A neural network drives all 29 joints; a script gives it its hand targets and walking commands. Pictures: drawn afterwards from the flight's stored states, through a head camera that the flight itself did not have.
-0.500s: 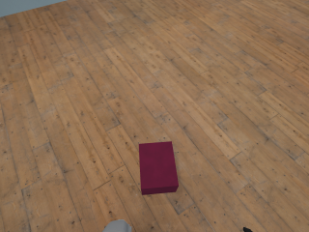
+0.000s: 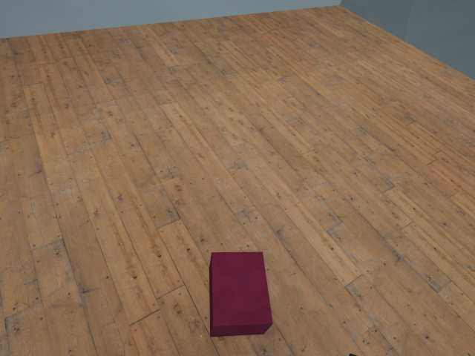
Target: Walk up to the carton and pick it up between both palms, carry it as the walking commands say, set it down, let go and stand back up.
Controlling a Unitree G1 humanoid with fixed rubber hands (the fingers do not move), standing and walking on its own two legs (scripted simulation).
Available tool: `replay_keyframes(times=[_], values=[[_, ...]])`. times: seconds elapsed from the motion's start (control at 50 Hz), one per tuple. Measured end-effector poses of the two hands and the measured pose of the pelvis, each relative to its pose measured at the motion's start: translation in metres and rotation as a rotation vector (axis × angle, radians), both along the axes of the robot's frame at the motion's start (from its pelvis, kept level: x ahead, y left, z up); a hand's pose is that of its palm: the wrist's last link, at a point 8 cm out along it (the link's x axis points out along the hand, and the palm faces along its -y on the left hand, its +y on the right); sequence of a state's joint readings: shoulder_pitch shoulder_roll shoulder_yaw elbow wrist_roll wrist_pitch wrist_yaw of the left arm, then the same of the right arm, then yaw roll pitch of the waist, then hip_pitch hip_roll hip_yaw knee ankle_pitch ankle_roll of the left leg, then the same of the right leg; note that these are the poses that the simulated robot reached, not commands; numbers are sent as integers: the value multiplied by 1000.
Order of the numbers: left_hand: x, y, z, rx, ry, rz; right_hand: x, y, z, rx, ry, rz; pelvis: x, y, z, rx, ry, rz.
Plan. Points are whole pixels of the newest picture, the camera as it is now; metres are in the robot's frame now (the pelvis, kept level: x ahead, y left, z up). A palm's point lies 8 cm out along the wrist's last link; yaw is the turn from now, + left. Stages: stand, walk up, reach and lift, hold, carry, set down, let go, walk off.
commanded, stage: walk up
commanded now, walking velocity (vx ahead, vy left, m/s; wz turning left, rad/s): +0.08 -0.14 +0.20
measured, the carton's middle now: (237, 292) +0.46 -0.09 -0.68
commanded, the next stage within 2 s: stand in 1.84 s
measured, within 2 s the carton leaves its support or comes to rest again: neither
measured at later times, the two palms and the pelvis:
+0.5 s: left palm out of the picture +0.08 +0.27 -0.15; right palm out of the picture -0.02 -0.19 -0.06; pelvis +0.04 +0.06 +0.03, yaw +1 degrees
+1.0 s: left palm out of the picture +0.10 +0.20 -0.13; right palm out of the picture +0.06 -0.29 -0.12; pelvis +0.04 -0.04 +0.01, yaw +1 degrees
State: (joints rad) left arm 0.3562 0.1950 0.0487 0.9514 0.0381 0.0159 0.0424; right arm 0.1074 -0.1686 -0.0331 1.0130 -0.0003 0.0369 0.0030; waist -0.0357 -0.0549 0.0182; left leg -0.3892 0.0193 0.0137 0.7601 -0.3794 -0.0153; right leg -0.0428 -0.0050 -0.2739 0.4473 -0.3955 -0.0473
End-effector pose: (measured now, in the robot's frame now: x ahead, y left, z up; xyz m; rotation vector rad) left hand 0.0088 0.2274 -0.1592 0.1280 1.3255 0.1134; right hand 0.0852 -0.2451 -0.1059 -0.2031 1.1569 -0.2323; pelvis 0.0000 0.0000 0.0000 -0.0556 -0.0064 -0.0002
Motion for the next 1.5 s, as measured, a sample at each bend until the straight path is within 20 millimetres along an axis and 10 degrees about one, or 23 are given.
replay_keyframes(times=[0.16,0.32,0.8,0.94,1.16,1.32,1.5], values=[[55,36,5,-47,0,-18,-69,35,14,-77,236,-87,28,41,14,-57,32,3],[67,45,6,-102,39,-21,-146,50,51,-136,432,-166,36,57,28,-98,5,11],[99,32,35,13,-93,11,-17,37,5,29,112,-41,50,23,23,-7,31,27],[99,-6,31,58,-92,19,-12,-9,-15,43,116,-33,52,-20,11,59,27,32],[66,-91,33,132,-9,-15,-41,-155,-34,-32,180,-58,31,-117,-4,73,-4,-6],[53,-139,45,109,-57,3,-28,-185,-23,19,140,-28,16,-156,10,106,-5,20],[38,-140,46,96,-112,51,-49,-170,-25,53,181,-3,2,-157,11,80,21,66]])
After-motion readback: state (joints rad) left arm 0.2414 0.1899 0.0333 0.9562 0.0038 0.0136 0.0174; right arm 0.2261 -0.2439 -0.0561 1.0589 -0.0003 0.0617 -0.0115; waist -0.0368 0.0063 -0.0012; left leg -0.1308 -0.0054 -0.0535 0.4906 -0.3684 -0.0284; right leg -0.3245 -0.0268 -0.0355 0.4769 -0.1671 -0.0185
